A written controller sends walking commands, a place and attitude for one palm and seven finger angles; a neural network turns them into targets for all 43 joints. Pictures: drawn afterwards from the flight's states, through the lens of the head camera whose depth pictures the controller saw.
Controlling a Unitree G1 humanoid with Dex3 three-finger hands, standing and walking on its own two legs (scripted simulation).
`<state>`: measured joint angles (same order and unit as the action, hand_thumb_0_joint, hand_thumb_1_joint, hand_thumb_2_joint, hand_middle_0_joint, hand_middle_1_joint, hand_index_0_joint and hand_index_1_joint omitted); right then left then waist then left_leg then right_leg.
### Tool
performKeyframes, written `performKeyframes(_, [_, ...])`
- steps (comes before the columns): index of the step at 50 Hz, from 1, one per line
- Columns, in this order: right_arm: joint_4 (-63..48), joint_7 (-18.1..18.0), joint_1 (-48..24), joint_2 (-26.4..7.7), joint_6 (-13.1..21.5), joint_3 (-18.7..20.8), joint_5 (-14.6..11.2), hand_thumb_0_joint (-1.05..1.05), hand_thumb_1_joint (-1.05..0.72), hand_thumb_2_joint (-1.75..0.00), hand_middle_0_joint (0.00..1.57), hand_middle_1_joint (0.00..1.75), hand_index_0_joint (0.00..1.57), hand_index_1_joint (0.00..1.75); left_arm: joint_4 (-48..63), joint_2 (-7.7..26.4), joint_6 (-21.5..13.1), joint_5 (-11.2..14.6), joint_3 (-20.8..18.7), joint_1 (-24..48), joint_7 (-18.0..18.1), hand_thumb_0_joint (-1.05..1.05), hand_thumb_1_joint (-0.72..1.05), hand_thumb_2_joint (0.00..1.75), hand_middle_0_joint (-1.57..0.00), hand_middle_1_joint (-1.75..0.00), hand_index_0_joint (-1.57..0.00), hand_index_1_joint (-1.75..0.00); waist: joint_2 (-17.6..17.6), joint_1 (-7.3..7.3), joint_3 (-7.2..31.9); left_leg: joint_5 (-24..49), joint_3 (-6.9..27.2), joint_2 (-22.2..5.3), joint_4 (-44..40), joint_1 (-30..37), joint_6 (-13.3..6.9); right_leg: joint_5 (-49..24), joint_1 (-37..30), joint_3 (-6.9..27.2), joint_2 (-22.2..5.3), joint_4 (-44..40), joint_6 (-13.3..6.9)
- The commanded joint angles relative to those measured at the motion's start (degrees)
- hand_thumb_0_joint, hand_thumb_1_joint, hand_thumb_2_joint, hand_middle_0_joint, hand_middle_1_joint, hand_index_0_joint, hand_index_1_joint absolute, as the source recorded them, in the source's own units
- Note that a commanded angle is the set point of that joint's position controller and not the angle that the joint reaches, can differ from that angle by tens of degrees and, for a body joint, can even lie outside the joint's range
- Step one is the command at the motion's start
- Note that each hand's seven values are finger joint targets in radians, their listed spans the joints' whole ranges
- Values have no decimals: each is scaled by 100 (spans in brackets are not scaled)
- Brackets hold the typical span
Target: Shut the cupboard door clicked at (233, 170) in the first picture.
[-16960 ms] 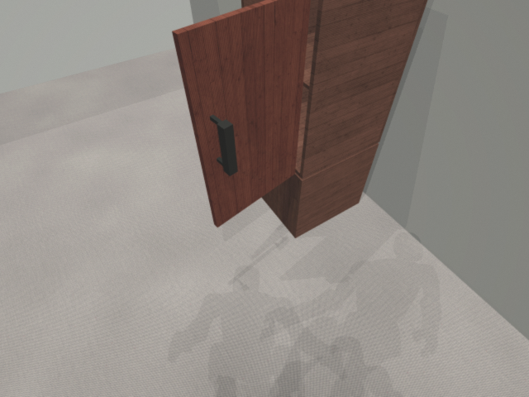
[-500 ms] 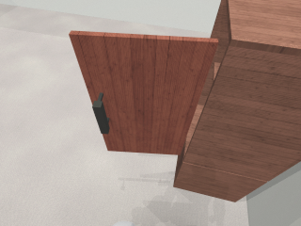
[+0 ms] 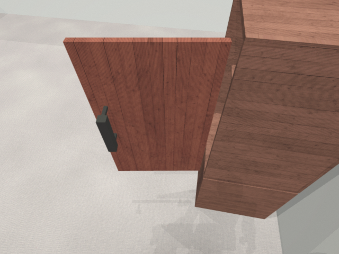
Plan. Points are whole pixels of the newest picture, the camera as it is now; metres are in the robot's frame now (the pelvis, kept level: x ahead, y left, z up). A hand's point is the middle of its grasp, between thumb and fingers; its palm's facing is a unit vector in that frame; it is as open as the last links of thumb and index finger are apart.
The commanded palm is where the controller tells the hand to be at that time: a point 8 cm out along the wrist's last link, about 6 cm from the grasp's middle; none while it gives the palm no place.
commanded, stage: come to a stop and stand still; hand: left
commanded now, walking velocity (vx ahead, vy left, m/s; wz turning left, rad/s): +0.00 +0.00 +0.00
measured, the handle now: (109, 129) +0.45 +0.21 -0.01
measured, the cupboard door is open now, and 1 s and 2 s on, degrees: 100 100 100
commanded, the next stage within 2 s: look again from close up in 0.16 s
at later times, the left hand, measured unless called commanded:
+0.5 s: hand out of the picture -0.01 +0.20 -0.17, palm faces +0.01 -0.97 -0.23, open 7.4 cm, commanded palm none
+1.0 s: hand out of the picture +0.13 +0.22 -0.09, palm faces +0.21 -0.96 -0.20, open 7.3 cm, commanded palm +0.10 +0.24 -0.06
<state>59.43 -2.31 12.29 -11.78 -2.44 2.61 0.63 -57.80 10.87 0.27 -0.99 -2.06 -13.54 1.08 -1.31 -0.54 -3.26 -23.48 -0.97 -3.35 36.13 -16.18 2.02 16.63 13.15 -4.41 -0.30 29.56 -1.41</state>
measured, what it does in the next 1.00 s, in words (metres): stands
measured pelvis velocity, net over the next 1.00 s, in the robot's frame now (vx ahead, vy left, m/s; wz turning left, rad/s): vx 0.00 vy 0.02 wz -0.01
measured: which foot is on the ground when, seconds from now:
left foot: down 0.00-1.00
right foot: down 0.00-1.00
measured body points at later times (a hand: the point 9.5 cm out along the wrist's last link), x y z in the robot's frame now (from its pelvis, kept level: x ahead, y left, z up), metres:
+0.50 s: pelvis -0.01 +0.02 +0.00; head -0.01 +0.00 +0.45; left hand -0.01 +0.25 -0.15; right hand -0.01 -0.20 -0.17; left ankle -0.01 +0.13 -0.73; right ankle -0.01 -0.11 -0.73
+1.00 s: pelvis +0.00 +0.02 +0.00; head +0.01 +0.02 +0.45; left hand +0.11 +0.27 -0.08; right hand +0.05 -0.22 -0.14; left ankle -0.01 +0.13 -0.73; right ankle -0.01 -0.11 -0.73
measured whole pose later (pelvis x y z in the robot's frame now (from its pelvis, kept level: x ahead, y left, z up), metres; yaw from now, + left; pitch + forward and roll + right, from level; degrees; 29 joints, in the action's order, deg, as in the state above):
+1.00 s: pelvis +0.00 +0.02 +0.00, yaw -1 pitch +0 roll +0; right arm 54.2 -4.0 19.8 -11.7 13.2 -0.9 -1.7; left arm -19.6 11.3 -0.4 6.7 -1.5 -27.0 5.5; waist 0.3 0.5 -0.3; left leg -17.9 -4.0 -0.7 31.3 -13.5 -0.5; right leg 18.1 14.1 -2.5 -3.0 32.3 1.0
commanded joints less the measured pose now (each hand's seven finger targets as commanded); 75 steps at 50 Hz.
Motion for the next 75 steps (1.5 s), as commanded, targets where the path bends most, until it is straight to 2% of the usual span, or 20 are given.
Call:
performKeyframes(1, [13,2,513,-275,230,-26,9,0,-90,-90,20,30,20,30,120,684,-94,62,-59,-40,59,0,90,90,-20,-30,-20,-30,441,-120,554,2094,177,-222,-1161,864,-41,-2507,-159,584,-896,-387,-261])
performKeyframes(5, [132,55,109,-312,244,-112,21,0,-90,-90,20,30,20,30,-88,526,-25,42,22,-65,39,0,90,90,-20,-30,-20,-30,-209,80,-117,1635,379,-434,-1671,355,-121,-635,-96,567,-595,-1001,102])
performKeyframes(12, [344,58,460,-202,270,-124,13,0,-90,-90,20,30,20,30,-327,526,-86,52,30,-320,43,0,90,90,-20,-30,-20,-30,79,73,29,1299,167,-279,-1759,561,-87,-303,-256,631,-632,-1384,74])
performKeyframes(13, [4,101,34,-471,362,-84,-25,0,-90,-90,20,30,20,30,-471,530,-203,-29,92,-779,293,0,90,90,-20,-30,-20,-30,-73,221,-61,1407,-53,-269,-535,283,-38,-2349,-144,941,-927,-1018,120])
performKeyframes(14, [-153,146,404,-124,299,-137,0,0,-90,-90,20,30,20,30,-187,833,-265,18,73,-407,232,0,90,90,-20,-30,-20,-30,-18,-122,439,553,15,-73,-577,294,-76,-882,-139,1104,-1152,-1138,-163])
performKeyframes(16, [-94,175,704,-165,348,-147,46,0,-90,-90,20,30,20,30,-96,693,-264,7,81,-215,157,0,90,90,-20,-30,-20,-30,-162,-195,347,999,92,-133,-857,392,-155,394,297,829,-789,-1002,-252])
performKeyframes(26, [-115,130,754,-281,427,-257,28,0,-90,-90,20,30,20,30,-244,401,-164,43,188,-513,78,0,90,90,-20,-30,-20,-30,238,55,-320,857,348,-211,-1619,-26,-365,154,178,605,-497,-642,-75])
performKeyframes(42, [246,82,758,-194,487,-276,3,0,-90,-90,20,30,20,30,-386,450,-184,36,159,-563,91,0,90,90,-20,-30,-20,-30,141,96,69,1895,169,-226,-1539,487,-373,-1020,-223,566,-596,-579,-23])
performKeyframes(44, [-124,122,255,-493,458,-186,-66,0,-90,-90,20,30,20,30,-570,496,-211,-12,163,-894,317,0,90,90,-20,-30,-20,-30,624,231,-119,2156,53,-415,-488,104,-207,-2322,-68,802,-829,-658,47])
performKeyframes(45, [-1714,-424,637,-1694,1613,58,-37,0,-90,-90,20,30,20,30,9004,3805,-1867,658,-2111,4289,331,0,90,90,-20,-30,-20,-30,-33,-786,2344,3132,39,-35,-601,1929,-404,-2534,-165,282,-142,238,56])
performKeyframes(46, [-1771,-454,159,-806,2039,-274,-298,0,-90,-90,20,30,20,30,6889,831,-1290,747,52,-11,306,0,90,90,-22,-32,-22,-32,-1907,5,2847,4056,-114,128,-755,2182,-306,-1441,174,43,96,504,-8])
performKeyframes(47, [-1472,-377,76,-908,2246,-307,-264,0,-90,-90,20,30,20,30,6790,723,-983,1004,2,47,562,0,90,90,-24,-34,-24,-34,-1575,97,2519,4228,53,21,-839,1880,-44,-903,111,-59,122,279,-39])
performKeyframes(48, [-1312,-206,52,-623,2309,-241,-310,0,-90,-90,20,30,20,30,5327,-705,-313,951,698,-1413,522,0,90,90,-25,-36,-25,-36,-1005,-38,1402,3535,176,17,-992,1027,-95,-578,455,-112,-24,290,64])
performKeyframes(51, [-2064,-39,6,-926,2466,52,-175,0,-90,-90,20,30,20,30,5667,-236,-1039,893,248,-647,380,0,90,90,-31,-42,-31,-42,460,-315,-52,1414,334,289,-386,-574,-173,-306,1440,-283,-28,326,91])
performKeyframes(55, [-2682,247,-315,-753,2343,289,-60,0,-90,-90,20,30,20,30,4570,-439,-2634,1382,-463,-3035,-772,0,90,90,-38,-50,-38,-50,2205,459,497,1020,87,479,767,-2075,-54,-113,1964,-202,-10,1340,50])
performKeyframes(58, [-3110,385,-540,-795,2161,401,-64,0,-90,-90,20,30,20,30,4601,164,-3797,1600,-1129,-2935,-1748,0,90,90,-44,-56,-44,-56,1313,626,1206,1024,-51,576,1607,-2812,3,-781,2002,175,-149,2293,-29])
performKeyframes(62, [-3757,326,-737,-824,1996,356,-88,0,-90,-90,20,30,20,30,6203,811,-3765,1516,-1251,-1548,-1769,0,90,90,-51,-64,-51,-64,-753,633,2037,692,-187,582,2160,-3010,-162,-46,2730,400,-89,2929,-118])
performKeyframes(65, [-3864,235,-495,-745,2051,305,-75,0,-90,-90,20,30,20,30,7902,808,-3991,1635,-1129,-791,-1503,0,90,90,-57,-70,-57,-70,-1137,323,3041,815,19,456,2626,-2696,-286,54,2977,552,-29,3022,-79])
performKeyframes(70, [-3560,-26,-264,-901,2165,226,-101,0,-90,-90,20,30,20,30,8440,406,-4119,1794,-269,-209,-1779,0,90,90,-66,-80,-66,-80,-345,-308,2607,459,275,260,3146,-3072,-380,484,3692,556,121,3037,-25])
performKeyframes(75, [-3800,-203,-321,-911,1895,176,-343,0,-90,-90,20,30,20,30,6872,591,-2401,1790,-487,-1274,-2244,0,90,90,-75,-90,-75,-90,697,-83,2068,-191,259,319,2876,-3831,-358,1647,3221,775,2,2344,92])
